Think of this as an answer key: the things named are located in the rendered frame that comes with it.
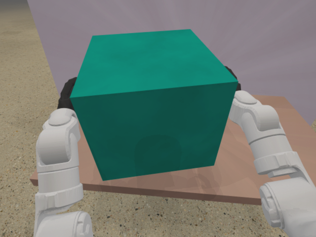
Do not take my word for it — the robot left upper arm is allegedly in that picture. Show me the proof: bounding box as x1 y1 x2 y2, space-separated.
36 211 93 237

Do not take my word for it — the robot right upper arm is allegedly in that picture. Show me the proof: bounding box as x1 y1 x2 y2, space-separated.
259 177 316 237

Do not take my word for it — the robot left forearm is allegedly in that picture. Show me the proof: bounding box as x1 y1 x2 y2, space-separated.
34 108 83 237

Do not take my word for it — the carton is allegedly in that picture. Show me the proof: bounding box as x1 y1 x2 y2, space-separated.
70 29 238 181

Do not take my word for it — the robot right forearm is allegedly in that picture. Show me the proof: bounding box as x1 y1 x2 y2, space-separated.
229 90 316 193

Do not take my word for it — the table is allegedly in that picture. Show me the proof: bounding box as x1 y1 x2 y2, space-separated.
30 95 316 205

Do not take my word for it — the robot left hand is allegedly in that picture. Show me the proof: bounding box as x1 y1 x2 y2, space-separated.
57 77 77 111

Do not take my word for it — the robot right hand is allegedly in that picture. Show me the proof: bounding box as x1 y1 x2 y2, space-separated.
225 66 241 91

